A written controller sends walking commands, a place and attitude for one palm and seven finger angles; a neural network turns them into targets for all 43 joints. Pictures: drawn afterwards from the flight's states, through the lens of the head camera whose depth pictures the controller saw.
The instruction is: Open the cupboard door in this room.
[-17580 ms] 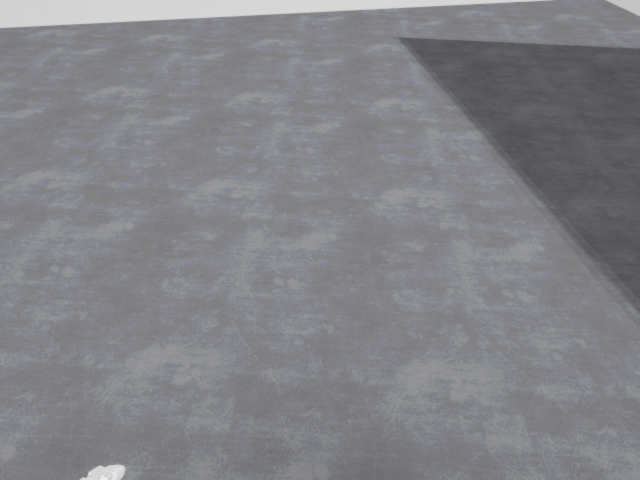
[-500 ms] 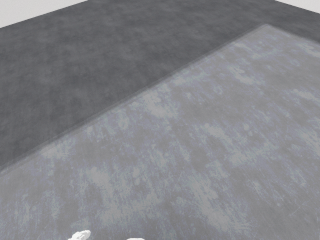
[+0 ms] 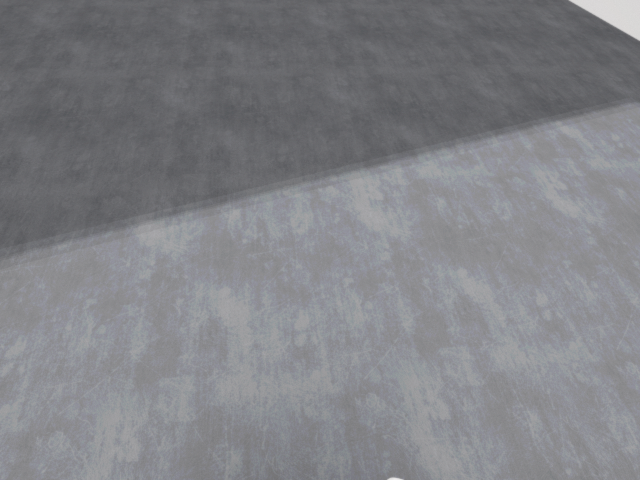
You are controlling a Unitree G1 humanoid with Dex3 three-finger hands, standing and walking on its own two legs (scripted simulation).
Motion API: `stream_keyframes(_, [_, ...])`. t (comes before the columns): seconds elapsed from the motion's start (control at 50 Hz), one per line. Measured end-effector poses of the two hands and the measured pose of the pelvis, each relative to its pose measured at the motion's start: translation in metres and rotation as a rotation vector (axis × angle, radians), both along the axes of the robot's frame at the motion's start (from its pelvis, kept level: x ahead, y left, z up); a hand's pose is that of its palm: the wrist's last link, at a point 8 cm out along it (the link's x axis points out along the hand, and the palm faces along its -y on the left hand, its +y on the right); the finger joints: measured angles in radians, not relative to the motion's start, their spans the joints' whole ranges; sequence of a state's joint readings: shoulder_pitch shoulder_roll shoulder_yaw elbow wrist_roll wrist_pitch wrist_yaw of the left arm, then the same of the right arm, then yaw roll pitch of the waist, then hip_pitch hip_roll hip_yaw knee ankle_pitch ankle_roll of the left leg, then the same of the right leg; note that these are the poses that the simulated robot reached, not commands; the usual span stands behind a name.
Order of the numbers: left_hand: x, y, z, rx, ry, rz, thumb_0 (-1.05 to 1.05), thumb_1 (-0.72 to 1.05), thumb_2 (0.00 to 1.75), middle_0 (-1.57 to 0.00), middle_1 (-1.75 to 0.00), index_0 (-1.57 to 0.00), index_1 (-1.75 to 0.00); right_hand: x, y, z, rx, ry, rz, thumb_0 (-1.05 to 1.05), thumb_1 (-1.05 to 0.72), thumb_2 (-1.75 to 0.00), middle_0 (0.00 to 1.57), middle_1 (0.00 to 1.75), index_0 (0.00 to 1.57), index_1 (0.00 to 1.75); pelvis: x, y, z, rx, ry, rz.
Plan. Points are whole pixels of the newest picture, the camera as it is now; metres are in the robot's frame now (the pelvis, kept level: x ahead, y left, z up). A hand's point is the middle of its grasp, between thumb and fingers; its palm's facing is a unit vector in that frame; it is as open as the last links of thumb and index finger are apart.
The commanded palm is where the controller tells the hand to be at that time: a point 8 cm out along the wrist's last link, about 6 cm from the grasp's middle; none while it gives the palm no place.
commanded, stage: turn or walk to find it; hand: left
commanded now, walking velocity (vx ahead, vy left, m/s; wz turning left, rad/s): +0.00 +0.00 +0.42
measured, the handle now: out of the picture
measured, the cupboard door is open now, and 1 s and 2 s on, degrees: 0 0 0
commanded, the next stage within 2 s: none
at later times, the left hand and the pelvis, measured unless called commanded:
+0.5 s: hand out of the picture +0.04 +0.15 -0.13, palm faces +0.22 -0.93 -0.29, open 7.4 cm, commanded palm none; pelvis -0.01 -0.05 +0.01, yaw +12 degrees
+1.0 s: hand out of the picture -0.12 +0.20 -0.17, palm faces +0.47 -0.85 -0.24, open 7.4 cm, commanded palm none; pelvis -0.05 -0.01 +0.01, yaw +25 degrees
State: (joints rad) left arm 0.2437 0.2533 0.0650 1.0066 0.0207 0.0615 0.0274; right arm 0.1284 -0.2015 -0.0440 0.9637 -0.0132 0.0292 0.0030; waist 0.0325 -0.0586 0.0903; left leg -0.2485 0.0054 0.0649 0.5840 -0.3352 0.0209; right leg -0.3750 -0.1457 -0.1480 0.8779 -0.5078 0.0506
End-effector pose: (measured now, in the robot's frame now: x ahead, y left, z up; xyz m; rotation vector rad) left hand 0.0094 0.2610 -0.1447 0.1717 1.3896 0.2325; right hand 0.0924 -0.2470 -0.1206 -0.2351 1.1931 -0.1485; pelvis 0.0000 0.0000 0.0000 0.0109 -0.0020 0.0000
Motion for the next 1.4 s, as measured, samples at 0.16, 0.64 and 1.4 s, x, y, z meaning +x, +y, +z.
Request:
stream_keyframes(0.16, [0.014,0.007,0.019,0.009,-0.086,0.037,0.01,0.91,0.9,-0.2,-0.3,-0.2,-0.3,0.01,0.018,0.009,0.024,-0.011,0.06,0.01,-0.91,-0.9,0.2,0.3,0.21,0.3,-0.002,0.001,0.013,-0.016,0.009,0.06])
stream_keyframes(0.64, [-0.042,-0.075,0.037,0.042,-0.139,0.201,0.0,0.91,0.9,-0.2,-0.3,-0.2,-0.3,-0.006,-0.046,-0.017,0.042,0.166,0.182,0.01,-0.91,-0.9,0.2,0.3,0.2,0.3,-0.017,-0.054,0.013,0.036,-0.003,0.284])
stream_keyframes(1.4, [-0.108,-0.067,0.038,0.098,-0.216,0.478,0.0,0.91,0.9,-0.2,-0.3,-0.2,-0.3,0.035,0.005,-0.024,0.037,0.15,0.482,0.01,-0.91,-0.9,0.2,0.3,0.21,0.3,-0.041,-0.054,0.007,0.012,0.012,0.605])
